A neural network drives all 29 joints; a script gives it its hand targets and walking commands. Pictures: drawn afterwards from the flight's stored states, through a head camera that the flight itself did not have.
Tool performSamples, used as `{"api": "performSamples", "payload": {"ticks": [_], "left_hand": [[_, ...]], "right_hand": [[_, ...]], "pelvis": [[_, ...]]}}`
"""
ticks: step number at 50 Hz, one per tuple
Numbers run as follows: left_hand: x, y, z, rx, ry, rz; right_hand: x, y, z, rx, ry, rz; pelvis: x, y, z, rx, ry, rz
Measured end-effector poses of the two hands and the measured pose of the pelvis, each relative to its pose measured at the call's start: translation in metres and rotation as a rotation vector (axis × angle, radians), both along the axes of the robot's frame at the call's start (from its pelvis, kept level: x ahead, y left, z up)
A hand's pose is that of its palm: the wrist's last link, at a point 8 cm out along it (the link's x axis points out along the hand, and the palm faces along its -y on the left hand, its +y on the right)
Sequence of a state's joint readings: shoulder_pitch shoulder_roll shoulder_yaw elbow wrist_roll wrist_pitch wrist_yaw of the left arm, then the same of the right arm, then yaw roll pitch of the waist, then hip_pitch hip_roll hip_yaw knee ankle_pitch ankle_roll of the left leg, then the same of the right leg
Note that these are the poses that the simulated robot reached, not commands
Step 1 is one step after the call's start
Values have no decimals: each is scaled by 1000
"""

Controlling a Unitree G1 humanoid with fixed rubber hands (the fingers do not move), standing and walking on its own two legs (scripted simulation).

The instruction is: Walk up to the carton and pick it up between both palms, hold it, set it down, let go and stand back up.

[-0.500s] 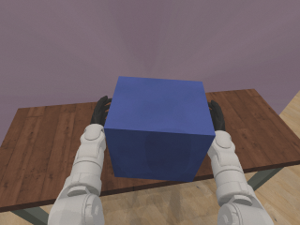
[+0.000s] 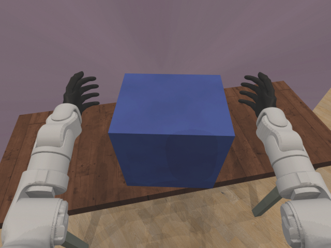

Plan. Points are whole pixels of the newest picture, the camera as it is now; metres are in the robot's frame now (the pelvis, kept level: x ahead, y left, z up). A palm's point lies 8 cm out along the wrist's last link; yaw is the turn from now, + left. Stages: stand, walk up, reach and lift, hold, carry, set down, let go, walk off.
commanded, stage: set down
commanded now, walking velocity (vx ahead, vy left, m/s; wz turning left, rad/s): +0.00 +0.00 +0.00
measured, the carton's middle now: (170, 133) +0.40 -0.02 +0.05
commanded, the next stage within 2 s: none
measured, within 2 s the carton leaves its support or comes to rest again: neither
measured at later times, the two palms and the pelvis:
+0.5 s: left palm (66, 85) +0.42 +0.20 +0.22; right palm (269, 86) +0.40 -0.23 +0.21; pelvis -0.02 -0.01 +0.00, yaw +1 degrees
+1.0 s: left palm (67, 135) +0.35 +0.21 +0.14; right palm (272, 131) +0.32 -0.23 +0.14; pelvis -0.02 -0.01 +0.00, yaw +1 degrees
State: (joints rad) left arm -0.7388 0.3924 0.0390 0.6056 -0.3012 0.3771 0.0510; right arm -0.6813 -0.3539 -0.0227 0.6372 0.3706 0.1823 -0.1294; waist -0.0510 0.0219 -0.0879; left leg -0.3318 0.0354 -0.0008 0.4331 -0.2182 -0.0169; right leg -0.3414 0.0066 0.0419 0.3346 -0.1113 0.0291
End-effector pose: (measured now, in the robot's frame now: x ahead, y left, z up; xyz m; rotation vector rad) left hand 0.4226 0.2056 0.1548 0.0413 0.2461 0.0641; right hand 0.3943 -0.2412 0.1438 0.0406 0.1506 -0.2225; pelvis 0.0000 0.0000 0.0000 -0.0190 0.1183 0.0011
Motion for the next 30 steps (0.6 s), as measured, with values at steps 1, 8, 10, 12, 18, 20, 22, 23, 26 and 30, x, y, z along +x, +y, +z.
{"api": "performSamples", "payload": {"ticks": [1, 8, 10, 12, 18, 20, 22, 23, 26, 30], "left_hand": [[0, 0, 8, 0, -5, -13], [1, -9, 48, -24, -10, -48], [1, -11, 51, -27, 4, -43], [1, -13, 51, -27, 17, -38], [-1, -15, 49, -19, 30, -28], [-1, -14, 51, -16, 25, -22], [-2, -11, 54, -13, 16, -16], [-3, -10, 56, -12, 12, -12], [-5, -4, 62, -10, 3, -6], [-11, 3, 63, -9, 5, -6]], "right_hand": [[0, -3, 9, 1, -1, 2], [-2, -7, 53, 9, 55, 32], [-1, -5, 59, 12, 73, 43], [-1, -1, 62, 17, 85, 55], [3, 11, 63, 36, 77, 79], [4, 14, 63, 39, 66, 78], [4, 14, 63, 41, 57, 75], [4, 14, 63, 42, 55, 72], [1, 12, 60, 44, 59, 60], [-9, 8, 50, 47, 80, 45]], "pelvis": [[-2, 0, 0, 0, 0, 1], [-15, -3, 0, 7, -17, 6], [-18, -4, 0, 11, -18, 7], [-21, -6, -1, 14, -16, 8], [-25, -11, -2, 14, 0, 14], [-25, -12, -2, 12, 5, 16], [-25, -13, -2, 10, 6, 18], [-25, -14, -2, 10, 4, 20], [-24, -14, -1, 8, -9, 25], [-22, -14, 1, 9, -44, 35]]}}
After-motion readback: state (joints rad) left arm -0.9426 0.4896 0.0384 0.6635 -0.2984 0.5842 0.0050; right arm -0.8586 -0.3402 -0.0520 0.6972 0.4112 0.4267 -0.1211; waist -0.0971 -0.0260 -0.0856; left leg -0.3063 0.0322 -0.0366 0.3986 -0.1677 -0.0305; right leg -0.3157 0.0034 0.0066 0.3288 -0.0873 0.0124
